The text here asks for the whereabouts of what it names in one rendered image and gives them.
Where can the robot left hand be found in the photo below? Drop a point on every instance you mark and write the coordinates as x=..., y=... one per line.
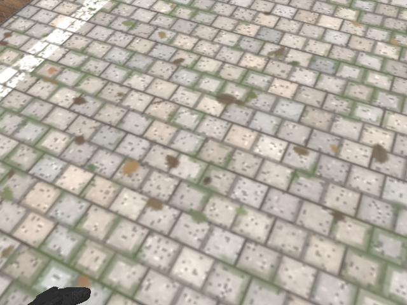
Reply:
x=62, y=296

